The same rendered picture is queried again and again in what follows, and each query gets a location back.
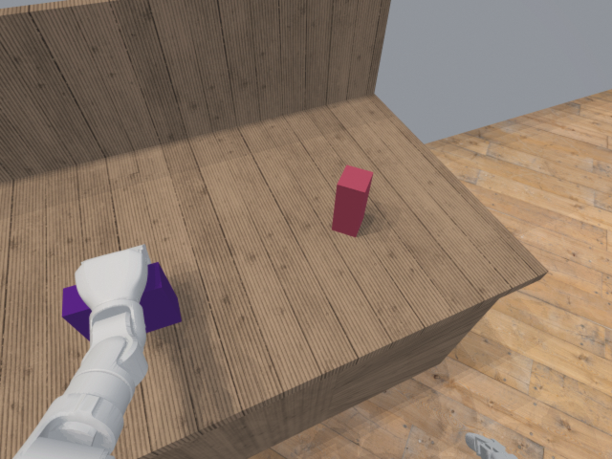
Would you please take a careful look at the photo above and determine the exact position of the left robot upper arm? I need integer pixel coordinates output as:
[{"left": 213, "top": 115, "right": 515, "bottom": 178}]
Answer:
[{"left": 21, "top": 437, "right": 115, "bottom": 459}]

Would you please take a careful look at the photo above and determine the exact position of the table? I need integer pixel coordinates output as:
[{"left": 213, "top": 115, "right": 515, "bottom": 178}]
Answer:
[{"left": 0, "top": 0, "right": 548, "bottom": 459}]

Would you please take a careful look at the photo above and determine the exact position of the robot left forearm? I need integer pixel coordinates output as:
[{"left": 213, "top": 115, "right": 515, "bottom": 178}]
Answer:
[{"left": 12, "top": 299, "right": 148, "bottom": 459}]

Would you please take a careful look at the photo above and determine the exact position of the robot right hand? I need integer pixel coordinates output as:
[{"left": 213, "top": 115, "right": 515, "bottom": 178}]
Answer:
[{"left": 465, "top": 432, "right": 518, "bottom": 459}]

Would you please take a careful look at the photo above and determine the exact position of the sponge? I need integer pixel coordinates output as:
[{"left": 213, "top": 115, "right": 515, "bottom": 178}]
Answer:
[{"left": 62, "top": 262, "right": 182, "bottom": 341}]

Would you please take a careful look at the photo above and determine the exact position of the robot left hand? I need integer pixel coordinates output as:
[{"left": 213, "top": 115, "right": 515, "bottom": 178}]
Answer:
[{"left": 75, "top": 244, "right": 151, "bottom": 311}]

